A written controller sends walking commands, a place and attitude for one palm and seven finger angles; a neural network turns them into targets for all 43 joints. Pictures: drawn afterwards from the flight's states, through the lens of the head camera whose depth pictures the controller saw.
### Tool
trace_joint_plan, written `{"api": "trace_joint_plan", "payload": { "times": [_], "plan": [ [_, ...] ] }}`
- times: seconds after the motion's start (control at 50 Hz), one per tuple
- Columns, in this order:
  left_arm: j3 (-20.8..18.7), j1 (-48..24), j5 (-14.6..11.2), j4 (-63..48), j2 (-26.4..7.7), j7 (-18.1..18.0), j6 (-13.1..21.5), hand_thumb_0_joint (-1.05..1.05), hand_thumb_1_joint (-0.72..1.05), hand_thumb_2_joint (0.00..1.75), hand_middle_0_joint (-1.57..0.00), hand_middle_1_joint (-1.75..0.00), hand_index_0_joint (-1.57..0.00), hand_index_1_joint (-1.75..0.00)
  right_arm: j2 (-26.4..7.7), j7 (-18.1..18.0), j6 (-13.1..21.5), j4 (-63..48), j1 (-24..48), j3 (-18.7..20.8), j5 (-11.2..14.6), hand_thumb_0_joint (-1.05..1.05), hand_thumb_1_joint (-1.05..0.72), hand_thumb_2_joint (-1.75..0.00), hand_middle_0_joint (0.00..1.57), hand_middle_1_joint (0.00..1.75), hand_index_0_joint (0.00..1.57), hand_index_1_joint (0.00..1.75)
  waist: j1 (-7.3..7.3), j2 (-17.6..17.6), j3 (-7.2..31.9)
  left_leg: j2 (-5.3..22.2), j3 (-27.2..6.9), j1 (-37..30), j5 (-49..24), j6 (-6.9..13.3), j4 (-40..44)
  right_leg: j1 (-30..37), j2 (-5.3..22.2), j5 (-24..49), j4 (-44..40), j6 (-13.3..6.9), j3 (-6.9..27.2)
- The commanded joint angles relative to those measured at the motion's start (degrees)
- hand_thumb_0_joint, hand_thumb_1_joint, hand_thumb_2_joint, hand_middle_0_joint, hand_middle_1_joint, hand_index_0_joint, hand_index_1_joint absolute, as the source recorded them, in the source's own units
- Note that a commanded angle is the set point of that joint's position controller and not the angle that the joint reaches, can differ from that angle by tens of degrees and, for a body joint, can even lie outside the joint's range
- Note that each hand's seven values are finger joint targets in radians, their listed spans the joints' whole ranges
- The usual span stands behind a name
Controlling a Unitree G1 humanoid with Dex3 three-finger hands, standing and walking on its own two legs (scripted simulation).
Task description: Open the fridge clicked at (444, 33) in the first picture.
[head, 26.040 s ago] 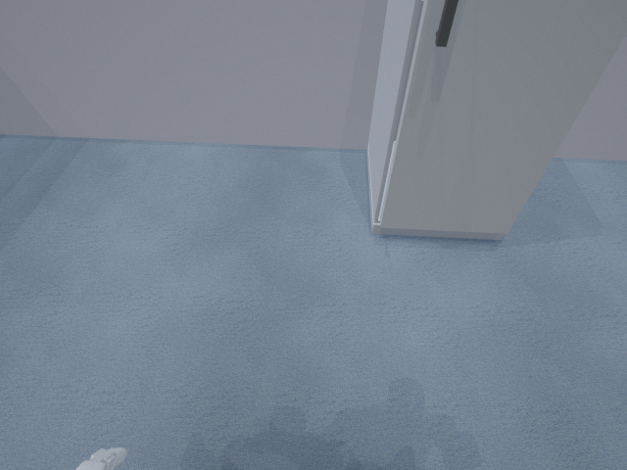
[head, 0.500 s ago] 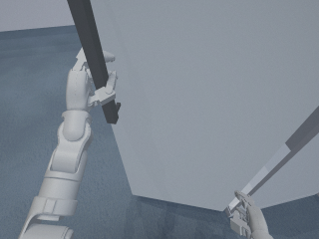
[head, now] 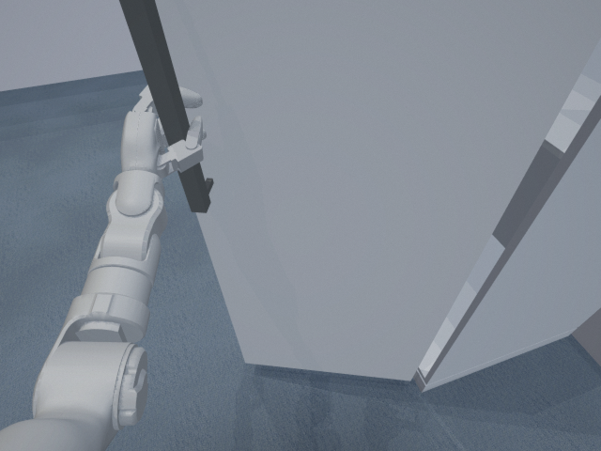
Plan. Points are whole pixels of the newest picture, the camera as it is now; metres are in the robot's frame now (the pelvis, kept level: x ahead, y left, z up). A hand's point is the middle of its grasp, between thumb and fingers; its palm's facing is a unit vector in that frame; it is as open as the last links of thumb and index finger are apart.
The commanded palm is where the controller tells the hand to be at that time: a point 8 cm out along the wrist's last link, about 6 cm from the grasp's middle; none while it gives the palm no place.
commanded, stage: stop walking and hold the door back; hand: left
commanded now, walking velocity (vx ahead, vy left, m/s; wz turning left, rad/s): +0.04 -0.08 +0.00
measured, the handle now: (173, 87) +0.47 +0.16 +0.27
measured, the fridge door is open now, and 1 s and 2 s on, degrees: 65 64 63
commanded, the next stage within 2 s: loosen the grip on the handle in 0.50 s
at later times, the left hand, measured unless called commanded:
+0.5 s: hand (192, 152) +0.43 +0.14 +0.21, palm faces +0.07 -0.99 -0.14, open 5.7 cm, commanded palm +0.41 +0.21 +0.18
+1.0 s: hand (192, 152) +0.44 +0.14 +0.19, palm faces +0.07 -0.99 -0.15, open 12.5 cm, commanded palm +0.42 +0.20 +0.20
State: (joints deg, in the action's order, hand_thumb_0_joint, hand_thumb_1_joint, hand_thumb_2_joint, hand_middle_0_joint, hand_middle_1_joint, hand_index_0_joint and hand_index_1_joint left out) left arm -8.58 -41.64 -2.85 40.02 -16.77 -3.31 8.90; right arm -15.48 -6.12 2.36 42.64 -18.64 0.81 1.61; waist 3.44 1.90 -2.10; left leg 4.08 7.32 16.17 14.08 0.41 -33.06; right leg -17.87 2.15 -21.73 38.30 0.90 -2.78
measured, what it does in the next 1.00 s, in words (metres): stands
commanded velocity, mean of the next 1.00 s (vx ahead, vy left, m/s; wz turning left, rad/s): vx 0.00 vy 0.00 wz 0.00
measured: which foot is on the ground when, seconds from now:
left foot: down 0.00-1.00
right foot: down 0.00-1.00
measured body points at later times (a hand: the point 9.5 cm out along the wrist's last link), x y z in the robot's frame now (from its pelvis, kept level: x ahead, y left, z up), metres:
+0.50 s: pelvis -0.01 +0.01 +0.00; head +0.00 +0.01 +0.45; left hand +0.42 +0.19 +0.21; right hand +0.11 -0.23 -0.11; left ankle +0.04 +0.12 -0.73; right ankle +0.03 -0.12 -0.73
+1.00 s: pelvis +0.00 +0.00 +0.00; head +0.02 -0.01 +0.45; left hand +0.43 +0.20 +0.20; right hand +0.08 -0.28 -0.10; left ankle +0.04 +0.12 -0.73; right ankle +0.03 -0.12 -0.73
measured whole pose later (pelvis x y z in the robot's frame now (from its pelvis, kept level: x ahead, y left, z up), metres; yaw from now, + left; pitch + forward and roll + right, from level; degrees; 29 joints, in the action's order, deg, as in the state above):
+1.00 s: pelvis +0.00 +0.00 +0.00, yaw -3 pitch +2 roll +1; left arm -11.2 -39.1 -3.5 40.8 -19.3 1.1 16.2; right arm -16.1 -2.1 9.9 40.9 -18.9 -0.3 2.0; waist 2.8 -0.3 0.7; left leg 2.5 5.3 19.5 14.0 -0.1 -31.9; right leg -20.9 0.9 -14.6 33.7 -0.6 -1.1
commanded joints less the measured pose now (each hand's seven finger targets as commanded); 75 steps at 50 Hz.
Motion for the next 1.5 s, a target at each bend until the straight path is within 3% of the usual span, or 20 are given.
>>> {"api": "trace_joint_plan", "payload": {
  "times": [0.0,0.04,0.08,0.16,0.24,0.28,0.34,0.38,0.44,0.56,0.58,0.6,0.62,0.64,0.66,0.76,0.82,1.1,1.26,1.48],
  "plan": [
    [-4.21,-23.86,1.54,-12.39,-14.6,-1.0,2.92,0.0,0.9,0.9,-0.45,-1.4,-0.45,-1.4,-6.51,-0.37,2.77,-8.38,5.94,1.22,-0.18,0.0,-0.9,-0.9,0.2,0.3,0.2,0.3,-2.53,-1.88,15.12,4.5,-3.61,3.35,-1.56,0.79,-0.85,12.61,6.79,9.93,-14.25,-3.52,7.78],
    [-8.68,-18.25,1.71,-7.14,-20.27,-1.77,1.3,0.0,0.9,0.9,-0.45,-1.4,-0.45,-1.4,-6.32,-0.5,3.04,-7.43,5.01,2.06,0.15,0.0,-0.9,-0.9,0.2,0.3,0.2,0.3,-3.41,-13.32,12.16,-1.43,-3.56,9.46,12.25,-1.25,-9.74,11.34,13.87,5.61,-20.66,-7.98,18.91],
    [-8.65,-24.41,1.68,-9.47,-20.22,-1.49,0.97,0.0,0.9,0.9,-0.45,-1.4,-0.45,-1.4,-6.05,-0.42,3.76,-7.23,6.14,1.32,-0.15,0.0,-0.9,-0.9,0.2,0.3,0.2,0.3,-4.05,-16.23,11.86,-1.07,-7.28,11.92,13.18,-1.26,-15.88,11.92,16.03,9.14,-20.73,-10.29,20.4],
    [-8.88,-21.91,1.35,-9.17,-19.11,-1.28,2.07,0.0,0.9,0.9,-0.45,-1.4,-0.45,-1.4,-5.47,-0.72,4.4,-5.9,5.35,0.04,-0.93,0.0,-0.9,-0.9,0.2,0.3,0.2,0.3,-2.76,-10.81,16.01,-1.74,-4.33,-2.45,-0.82,-1.08,3.71,8.98,10.09,15.15,-13.9,-5.57,7.29],
    [-2.07,-21.88,-0.1,-13.11,-10.19,0.51,3.96,0.0,0.9,0.9,-0.45,-1.4,-0.45,-1.4,-5.97,0.18,3.87,-8.52,8.68,0.15,-0.36,0.0,-0.9,-0.9,0.2,0.3,0.2,0.3,-3.2,6.32,13.97,8.39,-16.1,-3.53,-6.36,3.49,13.56,4.57,-0.02,4.9,-5.93,0.13,1.17],
    [-5.12,-21.29,0.54,-13.91,-13.26,-0.27,4.64,0.0,0.9,0.9,-0.45,-1.4,-0.45,-1.4,-6.13,0.31,3.7,-8.88,8.75,0.31,-0.66,0.0,-0.9,-0.9,0.2,0.3,0.2,0.3,-4.23,4.27,12.83,12.62,-20.35,-0.49,-7.64,6.08,15.22,5.8,-1.03,3.68,-2.2,0.1,1.42],
    [-4.58,-17.14,0.77,-17.59,-12.73,-0.3,4.4,0.0,0.9,0.9,-0.45,-1.4,-0.45,-1.4,-6.25,0.47,3.54,-9.68,8.31,0.68,-0.58,0.0,-0.9,-0.9,0.2,0.3,0.2,0.3,-3.87,0.98,16.64,7.75,-12.13,-4.08,-18.05,3.29,7.23,9.81,1.04,15.64,-9.41,-0.34,2.76],
    [-4.03,-17.27,1.01,-18.39,-12.26,-0.31,3.92,0.0,0.9,0.9,-0.45,-1.4,-0.45,-1.4,-5.63,0.57,3.44,-10.23,8.61,0.6,-0.55,0.0,-0.9,-0.9,0.2,0.3,0.2,0.3,-3.6,0.06,16.47,4.76,-7.97,-1.27,-8.65,0.78,6.47,10.06,3.05,15.16,-10.69,-0.85,4.66],
    [-4.42,-18.38,0.55,-16.69,-13.99,-0.81,3.15,0.0,0.9,0.9,-0.45,-1.4,-0.45,-1.4,-5.63,-0.03,3.07,-9.17,7.81,0.68,-0.5,0.0,-0.9,-0.9,0.2,0.3,0.2,0.3,-3.1,-6.12,14.9,2.39,-6.59,-2.75,-2.6,0.16,4.39,5.34,5.67,9.62,-15.37,-1.77,8.02],
    [-6.15,-18.37,0.5,-14.85,-15.72,-0.99,3.16,0.0,0.9,0.9,-0.45,-1.4,-0.45,-1.4,-5.65,-0.56,2.72,-9.05,8.52,0.44,-0.5,0.0,-0.9,-0.9,0.2,0.3,0.2,0.3,-3.56,-4.7,15.9,3.07,-7.96,-4.37,-5.78,0.66,5.52,5.05,4.83,9.92,-14.99,-1.16,6.62],
    [-16.33,-59.61,7.56,-21.84,-36.77,1.22,4.16,0.0,0.9,0.9,-0.45,-1.4,-0.45,-1.4,-4.77,1.35,5.46,-10.83,7.49,3.92,-1.06,0.0,-0.9,-0.9,0.2,0.3,0.2,0.3,-5.19,-18.39,10.72,2.58,-3.92,-2.0,-3.42,2.35,2.55,7.79,3.03,19.16,-19.36,-1.02,9.97],
    [-8.28,-45.9,6.1,1.88,-19.58,3.84,0.18,0.0,0.78,0.84,-0.45,-1.4,-0.45,-1.4,-6.42,2.53,9.36,-9.41,5.56,1.77,-1.04,0.0,-0.9,-0.9,0.2,0.3,0.2,0.3,3.05,-17.55,29.0,-3.53,-4.69,-2.76,-12.16,1.76,11.23,9.28,-1.99,25.03,-8.23,-3.57,1.38],
    [-9.56,-31.97,2.99,-0.09,-13.12,5.12,-0.26,0.0,0.66,0.78,-0.45,-1.4,-0.45,-1.4,-6.89,2.67,9.55,-9.07,2.86,2.83,0.73,0.0,-0.9,-0.9,0.2,0.3,0.2,0.3,-0.75,-11.52,29.04,-2.52,-6.04,-6.97,-11.44,0.38,8.06,3.5,-1.97,18.7,-7.51,-3.56,-0.93],
    [-9.93,-28.95,1.59,0.48,-13.1,5.9,0.55,0.0,0.54,0.73,-0.45,-1.4,-0.45,-1.4,-7.41,2.85,10.03,-8.97,4.12,2.17,0.69,0.0,-0.9,-0.9,0.2,0.3,0.2,0.3,-2.53,8.76,26.55,-2.8,-5.49,-12.68,-9.62,-1.72,7.32,-1.24,-0.56,13.8,-8.54,-3.91,-0.08],
    [-11.41,-28.15,-0.96,-2.86,-14.06,5.28,2.65,0.0,0.42,0.67,-0.45,-1.4,-0.45,-1.4,-7.12,3.16,9.54,-8.51,3.44,1.27,0.03,0.0,-0.9,-0.9,0.2,0.3,0.2,0.3,-3.18,11.61,24.77,-2.88,-7.25,-13.82,-2.79,-2.37,8.64,-1.94,-1.18,10.68,-10.06,-3.54,-0.06],
    [-4.58,-26.01,1.29,-5.95,-11.39,2.85,11.64,0.0,-0.19,0.37,-0.45,-1.4,-0.45,-1.4,-7.48,4.27,10.74,-11.28,5.19,1.4,-0.1,0.0,-0.9,-0.9,0.2,0.3,0.2,0.3,-1.13,-7.23,14.81,-2.21,-6.19,-1.08,8.48,0.83,8.25,-2.8,-1.84,2.24,-11.61,-2.62,1.6],
    [-4.4,-26.36,0.68,-7.63,-13.28,3.41,12.7,0.0,-0.55,0.2,-0.42,-1.37,-0.42,-1.37,-7.79,4.19,10.85,-11.36,5.56,1.34,0.39,0.0,-0.9,-0.9,0.2,0.3,0.2,0.3,-1.3,-5.26,14.64,-3.02,-4.79,0.25,9.47,1.22,7.13,-2.61,-1.63,-0.31,-12.33,-2.55,3.22],
    [-8.05,-17.37,-2.74,-22.18,-14.43,4.45,9.48,0.0,-0.55,0.2,-0.25,-1.15,-0.25,-1.15,-6.76,3.15,9.28,-9.52,4.07,1.98,0.13,0.0,-0.9,-0.9,0.2,0.3,0.2,0.3,-3.44,-1.8,25.04,-3.75,-3.54,-6.02,-15.3,1.42,4.08,7.39,-2.11,26.18,-9.77,-2.05,2.51],
    [-6.3,-13.77,-2.57,-19.89,-11.47,4.3,6.63,0.0,-0.55,0.2,-0.25,-1.15,-0.25,-1.15,-6.21,2.92,7.35,-9.45,4.38,1.37,0.35,0.0,-0.9,-0.9,0.2,0.3,0.2,0.3,-1.53,-5.45,18.84,-3.81,-4.02,-4.12,-13.7,1.5,3.69,4.41,-2.23,26.03,-10.18,-1.29,1.75],
    [-9.13,-12.62,-3.76,-22.94,-15.19,8.28,8.47,0.0,-0.55,0.2,-0.25,-1.15,-0.25,-1.15,-5.94,2.46,5.69,-11.85,5.54,1.02,0.68,0.0,-0.9,-0.9,0.2,0.3,0.2,0.3,-3.36,-3.03,22.48,-3.85,-4.47,-4.83,-15.32,1.43,2.82,6.18,-2.36,27.26,-8.83,-1.8,1.85]
  ]
}}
